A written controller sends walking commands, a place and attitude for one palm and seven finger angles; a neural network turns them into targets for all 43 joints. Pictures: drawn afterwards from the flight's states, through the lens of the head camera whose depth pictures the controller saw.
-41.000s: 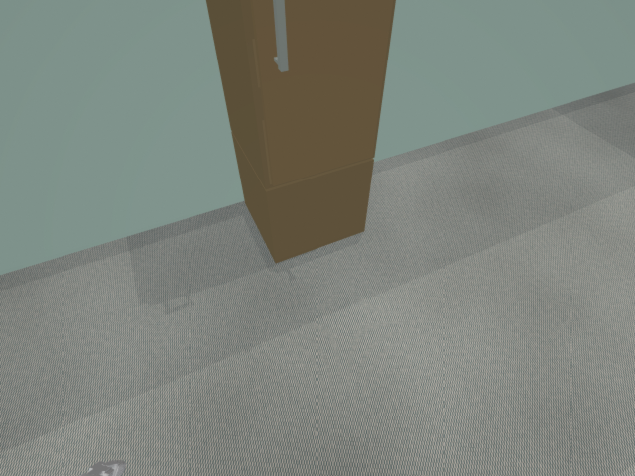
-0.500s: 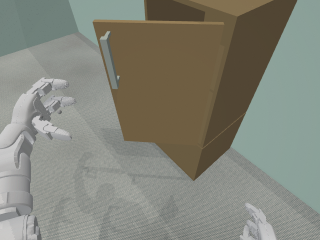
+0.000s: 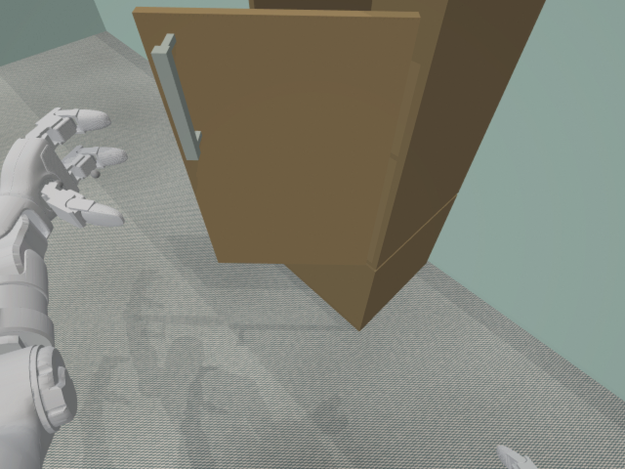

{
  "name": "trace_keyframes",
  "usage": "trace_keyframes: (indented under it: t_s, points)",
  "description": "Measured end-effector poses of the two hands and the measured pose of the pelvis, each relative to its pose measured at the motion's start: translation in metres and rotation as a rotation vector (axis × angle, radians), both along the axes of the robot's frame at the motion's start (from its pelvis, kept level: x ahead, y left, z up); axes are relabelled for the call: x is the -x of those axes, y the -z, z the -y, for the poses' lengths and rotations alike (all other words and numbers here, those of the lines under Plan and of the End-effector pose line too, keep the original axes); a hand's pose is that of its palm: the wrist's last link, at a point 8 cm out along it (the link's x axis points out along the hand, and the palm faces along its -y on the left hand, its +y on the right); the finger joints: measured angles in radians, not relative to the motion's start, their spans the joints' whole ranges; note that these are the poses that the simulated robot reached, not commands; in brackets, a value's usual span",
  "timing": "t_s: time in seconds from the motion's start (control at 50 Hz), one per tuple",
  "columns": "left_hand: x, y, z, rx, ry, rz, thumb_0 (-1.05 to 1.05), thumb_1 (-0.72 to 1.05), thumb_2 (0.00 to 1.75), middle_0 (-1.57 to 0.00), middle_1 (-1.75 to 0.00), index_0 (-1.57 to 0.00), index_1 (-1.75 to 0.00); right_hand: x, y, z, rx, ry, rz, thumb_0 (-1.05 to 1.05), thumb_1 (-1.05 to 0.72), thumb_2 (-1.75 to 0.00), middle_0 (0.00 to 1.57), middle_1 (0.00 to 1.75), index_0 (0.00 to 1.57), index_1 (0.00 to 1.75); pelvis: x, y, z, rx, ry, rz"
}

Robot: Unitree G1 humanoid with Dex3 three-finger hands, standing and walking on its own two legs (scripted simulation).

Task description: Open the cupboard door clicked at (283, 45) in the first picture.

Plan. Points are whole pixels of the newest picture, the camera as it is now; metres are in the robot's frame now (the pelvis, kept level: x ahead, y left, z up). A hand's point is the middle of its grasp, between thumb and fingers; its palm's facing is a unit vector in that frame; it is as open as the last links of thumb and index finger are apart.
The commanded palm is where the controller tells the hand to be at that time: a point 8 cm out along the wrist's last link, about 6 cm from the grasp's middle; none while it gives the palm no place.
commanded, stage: move the hooked fingers beside the handle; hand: left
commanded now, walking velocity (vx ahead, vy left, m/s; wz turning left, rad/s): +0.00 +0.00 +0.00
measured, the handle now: (182, 101) +0.59 +0.20 +0.14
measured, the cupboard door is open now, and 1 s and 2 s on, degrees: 44 44 44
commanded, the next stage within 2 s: slide the fingers in behind the handle in 1.54 s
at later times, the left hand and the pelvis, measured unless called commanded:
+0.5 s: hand (114, 136) +0.49 +0.27 +0.16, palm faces -0.02 -1.00 +0.00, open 14.0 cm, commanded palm +0.48 +0.32 +0.15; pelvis +0.00 +0.01 -0.01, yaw -1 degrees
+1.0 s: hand (122, 119) +0.54 +0.27 +0.15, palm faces -0.01 -1.00 +0.01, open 14.0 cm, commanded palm +0.52 +0.32 +0.14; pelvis +0.02 +0.01 -0.01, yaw -2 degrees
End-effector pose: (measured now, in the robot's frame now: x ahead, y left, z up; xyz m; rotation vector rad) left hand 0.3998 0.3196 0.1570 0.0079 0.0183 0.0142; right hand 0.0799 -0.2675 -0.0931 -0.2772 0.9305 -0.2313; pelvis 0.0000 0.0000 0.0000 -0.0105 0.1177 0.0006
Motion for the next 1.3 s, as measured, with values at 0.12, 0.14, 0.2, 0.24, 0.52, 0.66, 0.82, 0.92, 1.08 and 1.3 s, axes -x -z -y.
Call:
trace_keyframes:
  t_s: [0.12, 0.14, 0.2, 0.24, 0.52, 0.66, 0.82, 0.92, 1.08, 1.3]
  points:
    - [-0.017, 0.002, -0.002, 0.016, 0.002, -0.015, -0.01, -0.5, 0.3, -0.3, -1.2, -0.3, -1.2, 0.016, 0.004, -0.001, -0.005, 0.028, -0.053, 0.01, -0.91, -0.9, 0.2, 0.3, 0.2, 0.3, 0.0, 0.002, -0.001, 0.001, 0.009, -0.026]
    - [-0.019, 0.003, -0.003, 0.015, 0.0, -0.019, -0.01, -0.5, 0.3, -0.3, -1.2, -0.3, -1.2, 0.019, 0.005, -0.001, -0.004, 0.033, -0.065, 0.01, -0.91, -0.9, 0.2, 0.3, 0.2, 0.3, 0.0, 0.003, -0.002, 0.001, 0.01, -0.032]
    - [-0.027, 0.004, -0.007, 0.003, -0.004, -0.023, -0.01, -0.5, 0.3, -0.3, -1.2, -0.3, -1.2, 0.03, 0.007, 0.0, 0.002, 0.049, -0.107, 0.01, -0.91, -0.9, 0.2, 0.3, 0.2, 0.3, 0.001, 0.004, -0.003, 0.004, 0.01, -0.047]
    - [-0.032, 0.003, -0.009, -0.001, 0.0, -0.016, -0.01, -0.5, 0.3, -0.3, -1.2, -0.3, -1.2, 0.038, 0.008, 0.001, 0.008, 0.058, -0.141, 0.01, -0.91, -0.9, 0.2, 0.3, 0.2, 0.3, 0.001, 0.005, -0.004, 0.006, 0.009, -0.057]
    - [-0.076, 0.0, -0.001, 0.006, 0.029, -0.019, -0.01, -0.5, 0.3, -0.3, -1.2, -0.3, -1.2, 0.088, 0.009, -0.003, 0.03, 0.132, -0.314, 0.01, -0.91, -0.9, 0.2, 0.3, 0.2, 0.3, -0.001, 0.008, -0.011, 0.017, 0.012, -0.12]
    - [-0.098, -0.001, 0.003, 0.006, 0.026, -0.015, -0.01, -0.5, 0.3, -0.3, -1.2, -0.3, -1.2, 0.105, 0.008, -0.009, 0.023, 0.165, -0.377, 0.01, -0.91, -0.9, 0.2, 0.3, 0.2, 0.3, -0.004, 0.01, -0.013, 0.022, 0.017, -0.151]
    - [-0.119, -0.002, -0.001, 0.001, 0.013, -0.026, -0.01, -0.5, 0.3, -0.3, -1.2, -0.3, -1.2, 0.121, 0.006, -0.015, 0.017, 0.201, -0.446, 0.01, -0.91, -0.9, 0.2, 0.3, 0.2, 0.3, -0.008, 0.012, -0.014, 0.027, 0.025, -0.188]
    - [-0.122, 0.002, -0.004, 0.007, 0.026, -0.017, -0.01, -0.49, 0.3, -0.3, -1.2, -0.3, -1.2, 0.126, 0.005, -0.017, 0.007, 0.215, -0.485, 0.01, -0.91, -0.9, 0.2, 0.3, 0.2, 0.3, -0.014, 0.013, -0.014, 0.028, 0.034, -0.2]
    - [-0.118, 0.015, -0.013, 0.008, 0.011, -0.031, -0.01, -0.5, 0.3, -0.3, -1.2, -0.3, -1.2, 0.112, 0.005, -0.015, 0.004, 0.204, -0.484, 0.01, -0.91, -0.9, 0.2, 0.3, 0.2, 0.3, -0.02, 0.013, -0.014, 0.033, 0.029, -0.2]
    - [-0.118, 0.013, -0.011, 0.023, 0.023, -0.033, -0.01, -0.5, 0.3, -0.3, -1.2, -0.3, -1.2, 0.074, 0.009, -0.01, 0.017, 0.158, -0.404, 0.01, -0.91, -0.9, 0.2, 0.3, 0.2, 0.3, -0.023, 0.014, -0.014, 0.039, 0.015, -0.197]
